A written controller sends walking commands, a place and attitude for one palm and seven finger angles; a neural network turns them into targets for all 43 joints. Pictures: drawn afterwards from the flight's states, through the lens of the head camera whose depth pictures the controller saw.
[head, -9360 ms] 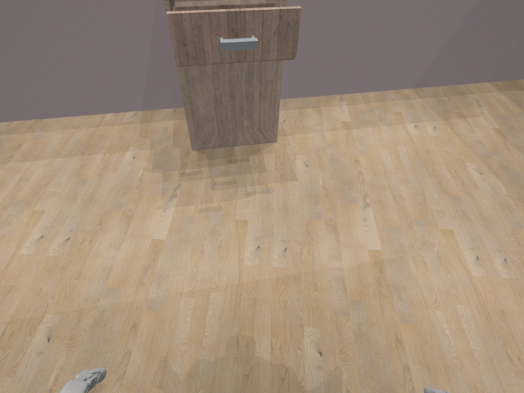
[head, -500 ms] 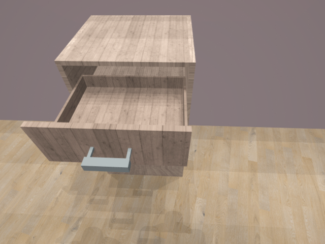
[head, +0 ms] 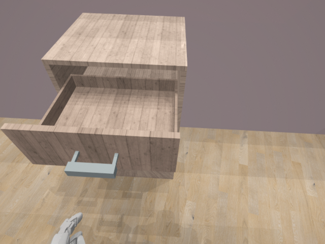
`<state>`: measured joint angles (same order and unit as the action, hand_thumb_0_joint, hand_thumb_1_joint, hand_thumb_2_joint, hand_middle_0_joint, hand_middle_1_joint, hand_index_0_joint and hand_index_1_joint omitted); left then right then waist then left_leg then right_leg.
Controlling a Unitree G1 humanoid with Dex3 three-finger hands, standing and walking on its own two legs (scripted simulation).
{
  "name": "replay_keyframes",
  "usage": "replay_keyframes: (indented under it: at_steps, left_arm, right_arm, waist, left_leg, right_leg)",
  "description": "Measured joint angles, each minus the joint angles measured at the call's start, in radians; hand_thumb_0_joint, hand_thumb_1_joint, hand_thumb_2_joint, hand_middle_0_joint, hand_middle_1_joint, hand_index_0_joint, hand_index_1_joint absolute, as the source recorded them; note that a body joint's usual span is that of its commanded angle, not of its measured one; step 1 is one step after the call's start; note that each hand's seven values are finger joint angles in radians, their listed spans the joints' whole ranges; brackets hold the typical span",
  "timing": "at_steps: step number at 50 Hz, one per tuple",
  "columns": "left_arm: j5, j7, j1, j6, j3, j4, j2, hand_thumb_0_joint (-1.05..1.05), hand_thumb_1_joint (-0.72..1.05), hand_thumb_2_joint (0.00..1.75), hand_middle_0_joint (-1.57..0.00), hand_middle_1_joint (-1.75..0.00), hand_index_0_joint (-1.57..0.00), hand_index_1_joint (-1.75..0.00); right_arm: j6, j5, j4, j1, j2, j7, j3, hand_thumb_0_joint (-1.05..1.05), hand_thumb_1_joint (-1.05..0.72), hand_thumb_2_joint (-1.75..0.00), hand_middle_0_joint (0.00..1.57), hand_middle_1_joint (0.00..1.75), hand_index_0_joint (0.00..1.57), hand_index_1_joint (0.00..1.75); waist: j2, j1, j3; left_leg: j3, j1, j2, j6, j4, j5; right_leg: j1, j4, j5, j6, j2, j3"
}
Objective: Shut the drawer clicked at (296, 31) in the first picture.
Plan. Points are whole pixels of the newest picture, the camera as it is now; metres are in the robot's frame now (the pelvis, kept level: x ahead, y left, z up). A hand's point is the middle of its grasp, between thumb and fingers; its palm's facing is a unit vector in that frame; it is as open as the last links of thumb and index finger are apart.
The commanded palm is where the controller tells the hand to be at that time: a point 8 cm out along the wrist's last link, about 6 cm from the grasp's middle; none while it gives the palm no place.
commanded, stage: raise the hand and make a fist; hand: left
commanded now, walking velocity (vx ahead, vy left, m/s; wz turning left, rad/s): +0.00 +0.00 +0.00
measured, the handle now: (94, 162) +0.33 +0.21 -0.01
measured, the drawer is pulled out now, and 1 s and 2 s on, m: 0.30 0.30 0.30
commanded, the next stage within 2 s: bring the fist close to the handle in 1.78 s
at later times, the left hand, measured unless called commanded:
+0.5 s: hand (92, 233) +0.15 +0.17 -0.01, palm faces -0.05 -1.00 -0.05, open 4.9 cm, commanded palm +0.11 +0.24 +0.00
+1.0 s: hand (77, 229) +0.15 +0.18 +0.05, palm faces +0.03 -1.00 -0.05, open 3.1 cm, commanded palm +0.11 +0.23 +0.05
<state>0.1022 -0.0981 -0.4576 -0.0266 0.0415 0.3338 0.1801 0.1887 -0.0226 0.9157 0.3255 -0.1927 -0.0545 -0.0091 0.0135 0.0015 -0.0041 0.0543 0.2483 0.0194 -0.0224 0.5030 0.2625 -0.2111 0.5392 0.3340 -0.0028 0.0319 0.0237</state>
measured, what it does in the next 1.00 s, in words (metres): lowers itself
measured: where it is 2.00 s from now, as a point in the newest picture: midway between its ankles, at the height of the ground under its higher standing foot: outside the picture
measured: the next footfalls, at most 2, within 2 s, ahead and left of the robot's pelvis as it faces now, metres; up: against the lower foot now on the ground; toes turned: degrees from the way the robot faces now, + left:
none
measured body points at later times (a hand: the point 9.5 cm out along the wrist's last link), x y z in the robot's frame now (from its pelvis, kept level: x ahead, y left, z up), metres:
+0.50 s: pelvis -0.04 -0.03 -0.07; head -0.01 -0.03 +0.38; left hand +0.15 +0.22 +0.00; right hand +0.18 -0.24 -0.14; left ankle +0.00 +0.10 -0.73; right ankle -0.03 -0.12 -0.73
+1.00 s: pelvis -0.03 +0.01 -0.05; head -0.01 +0.02 +0.40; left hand +0.14 +0.23 +0.05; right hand +0.18 -0.21 -0.10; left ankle +0.00 +0.10 -0.73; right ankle -0.03 -0.12 -0.73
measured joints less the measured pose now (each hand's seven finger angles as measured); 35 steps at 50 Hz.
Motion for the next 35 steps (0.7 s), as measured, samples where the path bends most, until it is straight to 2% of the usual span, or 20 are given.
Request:
replay_keyframes:
  at_steps: [1,3,5,6,8,11,14,17,19,21,25,28,31,35]
  left_arm:
    - [0.015,0.0,0.006,-0.021,0.007,-0.08,-0.003,0.02,0.92,0.9,-0.23,-0.33,-0.23,-0.33]
    - [0.036,0.026,0.034,-0.104,0.029,-0.18,-0.012,0.02,0.92,0.9,-0.25,-0.35,-0.25,-0.35]
    - [0.06,0.071,0.032,-0.178,0.065,-0.193,-0.021,0.01,0.92,0.9,-0.28,-0.38,-0.26,-0.38]
    - [0.078,0.113,0.014,-0.235,0.083,-0.18,-0.024,0.01,0.92,0.9,-0.29,-0.4,-0.27,-0.39]
    - [0.106,0.21,-0.032,-0.351,0.099,-0.159,-0.022,0.01,0.91,0.9,-0.32,-0.43,-0.29,-0.42]
    - [0.122,0.33,-0.103,-0.483,0.099,-0.162,-0.016,0.01,0.91,0.9,-0.38,-0.49,-0.35,-0.48]
    - [0.128,0.386,-0.145,-0.577,0.109,-0.227,0.004,0.01,0.9,0.9,-0.44,-0.55,-0.42,-0.55]
    - [0.168,0.405,-0.114,-0.632,0.137,-0.302,0.022,0.02,0.9,0.9,-0.5,-0.62,-0.49,-0.61]
    - [0.201,0.423,-0.059,-0.624,0.154,-0.331,0.029,0.02,0.9,0.9,-0.54,-0.66,-0.53,-0.66]
    - [0.225,0.451,0.002,-0.567,0.158,-0.338,0.041,0.02,0.9,0.9,-0.58,-0.7,-0.57,-0.7]
    - [0.217,0.505,0.076,-0.36,0.143,-0.316,0.077,0.02,0.9,0.9,-0.65,-0.79,-0.65,-0.79]
    - [0.211,0.488,0.052,-0.239,0.149,-0.331,0.086,0.02,0.9,0.9,-0.71,-0.85,-0.71,-0.85]
    - [0.222,0.426,-0.015,-0.218,0.181,-0.381,0.067,0.02,0.9,0.9,-0.77,-0.92,-0.77,-0.92]
    - [0.213,0.361,-0.103,-0.282,0.197,-0.461,0.043,0.02,0.9,0.9,-0.85,-1.0,-0.85,-1.01]
  right_arm:
    - [0.022,0.0,-0.029,-0.005,-0.011,0.001,0.007,0.01,-0.92,-0.9,0.2,0.3,0.2,0.3]
    - [0.05,0.008,-0.085,-0.034,-0.03,0.007,0.025,0.01,-0.92,-0.9,0.2,0.3,0.2,0.3]
    - [0.058,0.015,-0.14,-0.08,-0.039,0.021,0.04,0.01,-0.91,-0.9,0.2,0.3,0.2,0.3]
    - [0.058,0.016,-0.168,-0.104,-0.037,0.029,0.047,0.01,-0.91,-0.9,0.2,0.3,0.2,0.3]
    - [0.061,0.015,-0.224,-0.144,-0.033,0.043,0.059,0.01,-0.91,-0.9,0.2,0.3,0.2,0.3]
    - [0.08,0.016,-0.298,-0.177,-0.046,0.054,0.075,0.01,-0.91,-0.9,0.2,0.3,0.2,0.3]
    - [0.1,0.021,-0.335,-0.199,-0.07,0.046,0.086,0.01,-0.91,-0.9,0.2,0.3,0.2,0.3]
    - [0.108,0.013,-0.338,-0.225,-0.079,0.028,0.076,0.01,-0.91,-0.9,0.2,0.3,0.19,0.3]
    - [0.105,0.0,-0.336,-0.233,-0.069,0.016,0.057,0.01,-0.91,-0.9,0.2,0.3,0.2,0.3]
    - [0.095,-0.012,-0.336,-0.227,-0.051,0.005,0.031,0.01,-0.91,-0.9,0.2,0.3,0.2,0.3]
    - [0.059,-0.028,-0.343,-0.173,-0.01,-0.012,-0.017,0.01,-0.91,-0.9,0.2,0.3,0.2,0.3]
    - [0.035,-0.027,-0.344,-0.116,0.009,-0.018,-0.024,0.01,-0.9,-0.9,0.2,0.3,0.2,0.3]
    - [0.022,-0.023,-0.335,-0.065,0.013,-0.017,-0.004,0.01,-0.9,-0.9,0.2,0.3,0.2,0.3]
    - [0.029,-0.018,-0.317,-0.023,-0.01,-0.003,0.032,0.01,-0.9,-0.9,0.2,0.3,0.2,0.3]
  waist:
    - [-0.011,0.01,-0.011]
    - [-0.034,0.027,-0.04]
    - [-0.042,0.036,-0.079]
    - [-0.037,0.036,-0.095]
    - [-0.013,0.026,-0.111]
    - [0.02,-0.006,-0.115]
    - [0.024,-0.039,-0.118]
    - [0.001,-0.057,-0.116]
    - [-0.018,-0.06,-0.113]
    - [-0.034,-0.056,-0.109]
    - [-0.054,-0.025,-0.111]
    - [-0.058,0.005,-0.117]
    - [-0.051,0.02,-0.12]
    - [-0.041,0.016,-0.114]
  left_leg:
    - [-0.01,0.018,0.002,0.0,0.02,0.005]
    - [-0.022,0.071,-0.002,0.001,0.072,0.022]
    - [-0.017,0.144,-0.011,0.006,0.132,0.043]
    - [-0.012,0.186,-0.016,0.009,0.168,0.055]
    - [-0.007,0.273,-0.026,0.017,0.248,0.082]
    - [-0.026,0.403,-0.039,0.03,0.376,0.124]
    - [-0.063,0.515,-0.048,0.043,0.501,0.164]
    - [-0.102,0.586,-0.052,0.052,0.595,0.192]
    - [-0.119,0.609,-0.054,0.053,0.63,0.203]
    - [-0.125,0.611,-0.057,0.052,0.639,0.205]
    - [-0.109,0.567,-0.058,0.043,0.591,0.192]
    - [-0.082,0.511,-0.058,0.042,0.528,0.176]
    - [-0.056,0.462,-0.058,0.035,0.473,0.166]
    - [-0.045,0.435,-0.051,0.023,0.442,0.161]
  right_leg:
    - [-0.01,0.014,0.008,0.0,0.002,0.011]
    - [-0.053,0.052,0.021,0.002,0.0,0.023]
    - [-0.131,0.115,0.04,0.007,-0.006,0.017]
    - [-0.179,0.158,0.054,0.011,-0.01,0.011]
    - [-0.272,0.246,0.085,0.019,-0.017,0.006]
    - [-0.393,0.369,0.13,0.035,-0.026,0.024]
    - [-0.482,0.473,0.172,0.051,-0.034,0.059]
    - [-0.53,0.545,0.202,0.061,-0.039,0.096]
    - [-0.543,0.569,0.212,0.064,-0.043,0.112]
    - [-0.542,0.573,0.213,0.065,-0.046,0.117]
    - [-0.506,0.529,0.194,0.057,-0.047,0.102]
    - [-0.464,0.475,0.175,0.047,-0.046,0.075]
    - [-0.427,0.427,0.158,0.037,-0.045,0.05]
    - [-0.4,0.392,0.147,0.026,-0.039,0.039]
